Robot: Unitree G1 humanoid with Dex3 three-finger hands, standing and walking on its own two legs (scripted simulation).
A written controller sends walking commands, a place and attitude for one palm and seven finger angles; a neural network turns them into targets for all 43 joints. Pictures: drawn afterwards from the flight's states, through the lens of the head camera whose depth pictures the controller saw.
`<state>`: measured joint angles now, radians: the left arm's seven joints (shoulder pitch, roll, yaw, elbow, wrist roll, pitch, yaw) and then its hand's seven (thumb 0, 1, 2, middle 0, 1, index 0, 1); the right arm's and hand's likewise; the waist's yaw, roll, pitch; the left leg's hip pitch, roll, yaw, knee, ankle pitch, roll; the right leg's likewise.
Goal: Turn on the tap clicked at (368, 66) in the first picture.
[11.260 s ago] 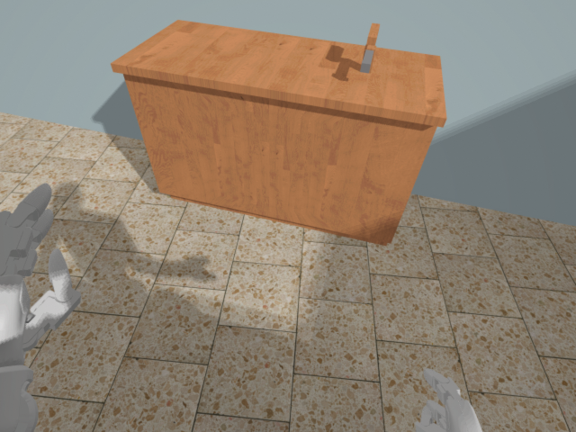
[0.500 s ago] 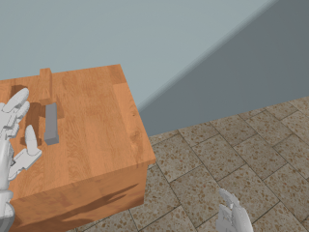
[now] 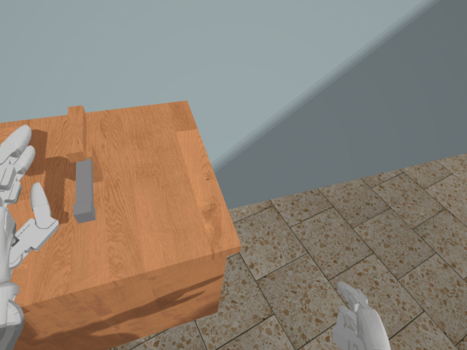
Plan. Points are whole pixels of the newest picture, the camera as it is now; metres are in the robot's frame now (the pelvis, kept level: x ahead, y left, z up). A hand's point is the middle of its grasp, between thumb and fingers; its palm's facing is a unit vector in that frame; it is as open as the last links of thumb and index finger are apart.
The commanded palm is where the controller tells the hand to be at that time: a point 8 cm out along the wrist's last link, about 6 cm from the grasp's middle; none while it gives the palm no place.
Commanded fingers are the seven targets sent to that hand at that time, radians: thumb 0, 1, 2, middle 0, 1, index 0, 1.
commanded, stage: look again from close up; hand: left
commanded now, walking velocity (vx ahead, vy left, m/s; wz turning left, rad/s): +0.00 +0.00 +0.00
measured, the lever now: (84, 211) +0.32 +0.30 +0.02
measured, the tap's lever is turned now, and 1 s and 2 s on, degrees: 0 0 0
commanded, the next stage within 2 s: turn the palm inward beside the body in 0.14 s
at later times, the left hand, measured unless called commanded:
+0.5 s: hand (89, 225) +0.23 +0.22 +0.14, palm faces +0.36 -0.87 -0.34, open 7.4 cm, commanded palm +0.16 +0.27 +0.17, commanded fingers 0.00 0.90 0.90 -0.20 -0.30 -0.20 -0.30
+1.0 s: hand (103, 235) +0.22 +0.20 +0.14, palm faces +0.48 -0.83 -0.29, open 7.4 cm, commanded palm +0.16 +0.24 +0.15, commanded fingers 0.00 0.90 0.90 -0.20 -0.30 -0.20 -0.30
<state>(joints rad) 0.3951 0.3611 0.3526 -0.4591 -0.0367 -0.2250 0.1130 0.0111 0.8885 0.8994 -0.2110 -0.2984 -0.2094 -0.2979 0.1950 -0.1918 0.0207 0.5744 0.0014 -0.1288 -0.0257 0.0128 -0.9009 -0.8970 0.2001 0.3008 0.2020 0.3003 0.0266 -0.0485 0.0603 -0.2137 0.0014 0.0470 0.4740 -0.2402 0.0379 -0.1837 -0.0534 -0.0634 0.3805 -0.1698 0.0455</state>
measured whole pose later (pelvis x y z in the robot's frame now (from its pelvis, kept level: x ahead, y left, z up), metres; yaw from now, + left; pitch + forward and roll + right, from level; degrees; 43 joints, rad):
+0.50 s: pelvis +0.01 -0.03 -0.01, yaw +1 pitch -1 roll +0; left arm 0.34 0.33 0.32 -0.36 -0.07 -0.02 0.05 0.01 0.90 0.90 -0.20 -0.30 -0.20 -0.30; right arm 0.16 -0.21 0.04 0.63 -0.02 -0.13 0.01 0.01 -0.90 -0.90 0.20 0.30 0.20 0.30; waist 0.03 0.01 0.00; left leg -0.23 0.00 0.03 0.50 -0.26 0.00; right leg -0.25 -0.04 -0.03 0.53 -0.26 0.01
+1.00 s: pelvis +0.04 -0.08 -0.02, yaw +3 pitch +2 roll +1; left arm 0.46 0.32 0.38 -0.37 -0.19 -0.11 0.06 0.01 0.89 0.90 -0.21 -0.30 -0.21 -0.30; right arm 0.21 -0.24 -0.01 0.66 0.01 -0.17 -0.05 0.01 -0.90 -0.90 0.20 0.30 0.20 0.30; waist 0.05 0.03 -0.06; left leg -0.30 0.05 -0.03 0.61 -0.33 -0.04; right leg -0.30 0.01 -0.09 0.64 -0.37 -0.05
